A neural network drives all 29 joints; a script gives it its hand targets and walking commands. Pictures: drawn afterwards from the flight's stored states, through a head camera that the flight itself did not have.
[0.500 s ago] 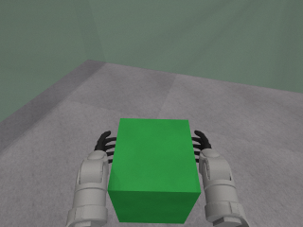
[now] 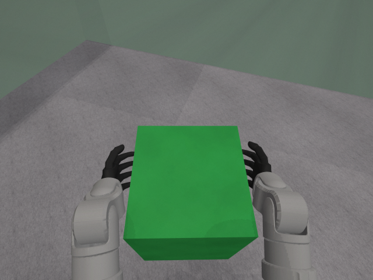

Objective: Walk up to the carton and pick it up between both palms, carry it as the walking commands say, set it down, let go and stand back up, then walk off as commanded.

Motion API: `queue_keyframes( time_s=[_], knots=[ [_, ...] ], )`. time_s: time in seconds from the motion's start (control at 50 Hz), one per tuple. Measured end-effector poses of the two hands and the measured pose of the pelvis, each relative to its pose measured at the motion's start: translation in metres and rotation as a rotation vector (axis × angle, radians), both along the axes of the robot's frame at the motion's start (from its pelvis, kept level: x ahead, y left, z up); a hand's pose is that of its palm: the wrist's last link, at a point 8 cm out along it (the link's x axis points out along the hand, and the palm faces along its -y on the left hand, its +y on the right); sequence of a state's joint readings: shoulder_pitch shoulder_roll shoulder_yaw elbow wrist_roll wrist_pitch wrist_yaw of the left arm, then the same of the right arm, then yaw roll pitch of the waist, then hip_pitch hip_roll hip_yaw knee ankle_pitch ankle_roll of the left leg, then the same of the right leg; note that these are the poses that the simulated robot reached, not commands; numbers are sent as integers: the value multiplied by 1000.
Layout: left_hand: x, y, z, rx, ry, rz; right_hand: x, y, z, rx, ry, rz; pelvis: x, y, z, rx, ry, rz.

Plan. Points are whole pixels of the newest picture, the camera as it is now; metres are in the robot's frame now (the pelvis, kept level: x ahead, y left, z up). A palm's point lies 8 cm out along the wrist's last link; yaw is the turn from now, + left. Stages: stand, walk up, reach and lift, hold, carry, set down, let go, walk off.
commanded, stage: carry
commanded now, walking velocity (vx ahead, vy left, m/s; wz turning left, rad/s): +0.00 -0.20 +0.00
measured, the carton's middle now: (187, 198) +0.28 +0.00 +0.02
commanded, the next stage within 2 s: none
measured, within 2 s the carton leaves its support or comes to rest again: neither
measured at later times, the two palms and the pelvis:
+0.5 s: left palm (180, 192) +0.26 +0.02 +0.10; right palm (328, 197) +0.25 -0.27 +0.09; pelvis -0.02 -0.11 +0.00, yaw -1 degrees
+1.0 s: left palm (256, 208) +0.22 -0.12 +0.09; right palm out of the picture +0.20 -0.41 +0.08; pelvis -0.05 -0.24 +0.01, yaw -2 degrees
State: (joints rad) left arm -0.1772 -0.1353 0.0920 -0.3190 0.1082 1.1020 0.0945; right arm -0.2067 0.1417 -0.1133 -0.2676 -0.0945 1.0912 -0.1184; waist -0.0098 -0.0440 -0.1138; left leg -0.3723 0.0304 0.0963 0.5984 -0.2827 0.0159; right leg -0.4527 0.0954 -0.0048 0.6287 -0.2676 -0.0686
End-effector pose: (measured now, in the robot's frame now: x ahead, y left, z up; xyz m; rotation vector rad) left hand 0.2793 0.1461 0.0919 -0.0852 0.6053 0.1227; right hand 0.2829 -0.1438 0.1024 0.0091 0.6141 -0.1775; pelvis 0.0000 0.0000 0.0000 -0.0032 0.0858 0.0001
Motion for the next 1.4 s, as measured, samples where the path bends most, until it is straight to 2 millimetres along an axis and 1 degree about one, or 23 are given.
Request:
queue_keyframes(
  time_s=[0.06, 0.1, 0.16, 0.22, 0.3, 0.34, 0.38, 0.44, 0.5, 0.6, 0.66, 0.72, 0.78, 0.84, 0.92, 0.96, 1.0, 1.06, 1.14, 1.22, 1.28, 1.32, 1.4],
  knots=[
    [-10, -4, -2, 7, 56, 0, -8, -4, -1, -11, 56, 9, 0, -6, 5, -13, -9, -20],
    [-12, -11, 1, 3, 69, -5, -11, -11, 3, -15, 70, 5, -1, -12, 9, -20, -14, -24],
    [-10, -26, 11, -1, 54, -14, -13, -26, 13, -9, 54, -11, -4, -24, 12, -32, -14, -28],
    [-8, -48, 17, 5, 46, -26, -16, -48, 15, 3, 46, -28, -6, -41, 12, -39, -10, -36],
    [-8, -86, 10, 33, 60, -48, -22, -86, 1, 30, 59, -48, -8, -71, 3, -35, -15, -41],
    [-12, -103, 3, 57, 95, -68, -30, -103, -11, 49, 96, -66, -10, -83, 3, -32, -17, -34],
    [-15, -115, -1, 66, 120, -77, -36, -115, -16, 56, 121, -72, -14, -93, 5, -16, -18, -23],
    [-19, -125, 2, 66, 106, -69, -38, -125, -15, 60, 106, -69, -20, -104, 6, -6, -12, -19],
    [-22, -129, 5, 50, 76, -48, -37, -129, -10, 48, 75, -51, -24, -113, 4, -7, -2, -17],
    [-34, -131, -9, -1, 78, -18, -41, -132, -10, -12, 78, -13, -29, -127, -3, -12, -8, -16],
    [-45, -141, -12, -3, 118, -19, -49, -141, -10, -24, 118, -5, -32, -138, 4, -19, -22, -31],
    [-47, -155, -3, -4, 105, -25, -53, -155, 0, -22, 105, -15, -36, -150, 11, -28, -24, -35],
    [-44, -174, 10, -3, 67, -33, -54, -174, 10, -12, 67, -29, -40, -166, 14, -39, -18, -40],
    [-43, -199, 15, 7, 53, -43, -58, -199, 11, 1, 53, -41, -43, -188, 13, -42, -13, -46],
    [-46, -239, 10, 45, 64, -60, -65, -239, -4, 38, 64, -58, -47, -221, 4, -34, -20, -50],
    [-51, -257, 4, 69, 101, -79, -73, -256, -13, 57, 101, -72, -50, -233, 5, -25, -24, -42],
    [-55, -269, 1, 79, 121, -87, -79, -269, -18, 64, 122, -79, -54, -243, 7, -9, -25, -35],
    [-59, -280, 4, 75, 107, -78, -82, -280, -15, 67, 106, -75, -60, -256, 8, -1, -19, -32],
    [-64, -287, 5, 46, 73, -54, -81, -287, -9, 42, 73, -53, -66, -270, 5, -5, -6, -26],
    [-74, -290, -9, 0, 78, -30, -84, -291, -10, -12, 79, -23, -71, -284, -2, -8, -10, -23],
    [-87, -299, -14, 2, 120, -26, -92, -299, -12, -26, 121, -10, -75, -294, 4, -11, -23, -33],
    [-91, -307, -10, 5, 125, -27, -97, -307, -8, -22, 125, -12, -78, -302, 9, -18, -27, -37],
    [-88, -330, 7, 4, 78, -33, -99, -330, 6, -11, 79, -27, -85, -322, 15, -33, -22, -41]
  ],
)
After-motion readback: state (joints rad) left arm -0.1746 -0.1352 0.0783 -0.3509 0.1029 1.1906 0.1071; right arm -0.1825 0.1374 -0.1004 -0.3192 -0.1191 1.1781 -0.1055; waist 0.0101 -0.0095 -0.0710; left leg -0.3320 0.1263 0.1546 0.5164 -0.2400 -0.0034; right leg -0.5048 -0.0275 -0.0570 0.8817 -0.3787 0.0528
